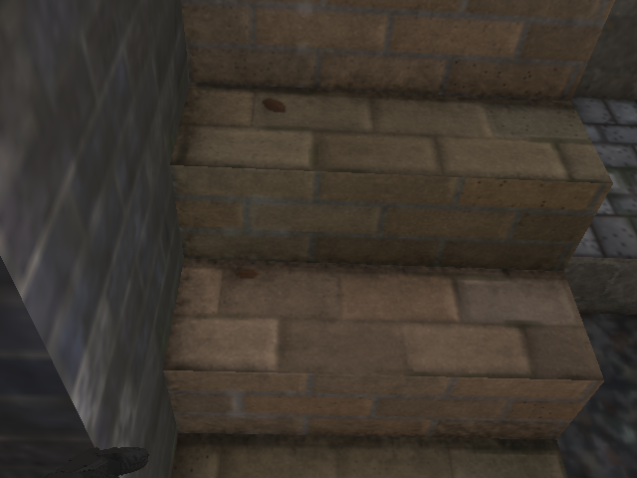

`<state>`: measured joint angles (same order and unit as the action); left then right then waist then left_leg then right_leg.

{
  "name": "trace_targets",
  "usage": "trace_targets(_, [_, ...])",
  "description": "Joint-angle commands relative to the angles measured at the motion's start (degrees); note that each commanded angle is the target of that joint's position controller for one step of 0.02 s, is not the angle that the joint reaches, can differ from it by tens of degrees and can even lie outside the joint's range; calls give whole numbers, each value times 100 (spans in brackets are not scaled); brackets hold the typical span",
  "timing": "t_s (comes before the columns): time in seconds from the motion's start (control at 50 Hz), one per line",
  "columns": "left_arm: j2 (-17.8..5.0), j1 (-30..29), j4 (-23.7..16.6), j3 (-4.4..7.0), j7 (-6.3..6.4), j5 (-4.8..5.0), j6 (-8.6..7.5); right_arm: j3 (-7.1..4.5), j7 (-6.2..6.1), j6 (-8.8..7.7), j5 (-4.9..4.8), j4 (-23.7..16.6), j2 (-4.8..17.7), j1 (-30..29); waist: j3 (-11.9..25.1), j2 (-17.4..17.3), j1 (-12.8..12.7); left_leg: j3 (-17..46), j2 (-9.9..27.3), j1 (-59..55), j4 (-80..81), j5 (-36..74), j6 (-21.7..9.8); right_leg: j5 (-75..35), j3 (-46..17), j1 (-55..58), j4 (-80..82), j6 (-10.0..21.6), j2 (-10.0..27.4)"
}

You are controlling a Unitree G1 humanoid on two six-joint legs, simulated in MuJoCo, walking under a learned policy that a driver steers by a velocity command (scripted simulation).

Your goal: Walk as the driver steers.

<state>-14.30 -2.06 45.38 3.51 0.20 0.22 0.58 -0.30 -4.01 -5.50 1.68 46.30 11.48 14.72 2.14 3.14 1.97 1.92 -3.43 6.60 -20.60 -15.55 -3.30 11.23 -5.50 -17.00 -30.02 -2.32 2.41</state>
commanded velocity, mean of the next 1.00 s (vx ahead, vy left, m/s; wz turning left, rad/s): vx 0.13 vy -0.04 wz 0.00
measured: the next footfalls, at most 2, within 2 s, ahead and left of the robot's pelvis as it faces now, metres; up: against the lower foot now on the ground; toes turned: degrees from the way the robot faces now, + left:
right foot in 0.02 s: +0.05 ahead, -0.18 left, +0.00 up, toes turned +5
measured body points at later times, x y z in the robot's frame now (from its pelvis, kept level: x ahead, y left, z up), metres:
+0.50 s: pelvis +0.01 -0.08 +0.00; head +0.02 -0.08 +0.45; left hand +0.14 +0.18 -0.13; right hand +0.10 -0.33 -0.13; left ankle -0.06 +0.09 -0.74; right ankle +0.01 -0.18 -0.74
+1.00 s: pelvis +0.00 -0.07 +0.00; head +0.00 -0.07 +0.45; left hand +0.14 +0.19 -0.13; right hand +0.03 -0.34 -0.14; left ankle -0.06 +0.09 -0.74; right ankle +0.01 -0.18 -0.74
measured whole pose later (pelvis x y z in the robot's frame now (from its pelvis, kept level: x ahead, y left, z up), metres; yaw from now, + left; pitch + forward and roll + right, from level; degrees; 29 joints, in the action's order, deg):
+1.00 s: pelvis +0.00 -0.07 +0.00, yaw -2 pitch +0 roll -1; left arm -15.5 3.4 60.1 2.1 -0.7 0.3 -0.1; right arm 3.0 -4.2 -3.0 2.0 58.1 15.4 14.1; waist 0.2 -0.1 2.4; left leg 1.7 4.0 4.3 -19.6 -15.7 3.7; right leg 9.5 -5.4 -11.7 -21.2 1.1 -3.8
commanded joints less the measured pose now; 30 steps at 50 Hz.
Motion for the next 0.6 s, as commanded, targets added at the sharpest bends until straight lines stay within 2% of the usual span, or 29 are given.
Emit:
trace_targets(0.02, [-270,-395,-166,33,51,-1,-95,-254,93,-148,-30,-57,1020,75,135,-806,-57,804,1366,-456,88,4156,9,-926,-36,191,685,83,-27])
trace_targets(0.04, [-403,-299,-94,67,77,-18,-87,-256,151,-196,-1,-24,1031,60,214,-874,-46,725,1276,-432,78,3883,65,-1194,-101,347,626,131,18])
trace_targets(0.06, [-383,-205,-29,54,77,1,-69,-182,234,-226,48,5,842,84,394,-879,-17,591,1152,-444,13,3780,100,-1712,-202,653,620,146,122])
trace_targets(0.08, [-456,-232,34,76,68,41,-50,-156,302,-248,48,29,807,92,489,-785,31,519,1069,-374,-10,3956,151,-2228,-213,916,526,176,118])
trace_targets(0.1, [-412,-174,112,36,53,-18,14,-101,379,-279,35,23,749,-56,603,-615,14,491,1120,-332,-127,4091,171,-2513,-246,1104,498,213,163])
trace_targets(0.12, [-465,-59,238,56,76,-2,40,-102,399,-280,22,-10,827,-125,720,-573,-18,432,1064,-348,-137,3772,271,-2661,-275,1217,568,237,162])
trace_targets(0.14, [-533,-24,309,61,82,14,62,-98,409,-269,31,-5,895,-210,682,-523,-3,385,1018,-262,-110,3429,323,-2803,-287,1284,608,285,145])
trace_targets(0.16, [-592,-22,390,72,81,32,79,-86,407,-248,42,14,941,-242,633,-474,25,333,980,-196,-48,3086,372,-2784,-291,1298,649,340,122])
trace_targets(0.18, [-639,71,477,86,59,-71,49,-90,399,-204,51,93,997,-246,558,-667,-90,251,928,-134,-86,2699,427,-2736,-344,1285,729,388,147])
trace_targets(0.2, [-765,74,530,112,22,-90,64,-103,372,-195,34,127,1052,-227,445,-450,-60,228,934,-12,-45,2518,419,-3124,-360,1387,781,434,117])
trace_targets(0.22, [-782,211,658,99,29,-56,95,-73,408,-179,53,97,1001,-350,590,-480,-63,125,841,-8,-75,2288,470,-3186,-313,1458,731,583,89])
trace_targets(0.24, [-877,211,709,116,23,3,141,-23,398,-115,67,11,901,-454,506,-499,66,-25,769,-13,-202,2011,550,-3486,-346,1377,714,644,100])
trace_targets(0.26, [-789,203,746,86,32,10,175,16,388,-79,73,72,851,-368,612,-373,101,-21,788,22,-164,1750,578,-3504,-335,1450,704,686,86])
trace_targets(0.28, [-587,113,734,32,13,19,231,67,396,-50,90,116,757,-338,668,-324,83,43,832,2,-125,1541,607,-3445,-326,1480,736,759,114])
trace_targets(0.3, [-551,155,756,-6,-10,24,236,91,408,-23,77,160,746,-332,584,-248,55,64,799,16,-125,1262,652,-3497,-430,1454,831,721,133])
trace_targets(0.34, [-650,152,837,-13,-30,30,227,97,392,13,84,191,860,-373,476,-103,62,60,837,75,-10,834,702,-3397,-459,1442,928,702,137])
trace_targets(0.36, [-736,244,914,27,-36,83,184,97,336,71,110,277,892,-346,436,-128,15,3,759,133,13,616,736,-2977,-402,1531,943,647,58])
trace_targets(0.4, [-749,321,1028,26,-27,64,85,118,265,119,78,269,904,-409,267,-167,23,-35,764,171,116,434,798,-2431,-426,1417,1053,605,10])
trace_targets(0.44, [-720,277,1078,9,-15,46,65,135,233,130,81,315,903,-425,148,-128,19,-45,778,176,153,375,822,-2260,-429,1313,1112,596,-21])
trace_targets(0.6, [-752,308,1208,-34,24,25,97,188,230,114,58,543,866,-338,13,-277,-33,-101,794,299,276,134,850,-1662,-430,1266,1224,605,-84])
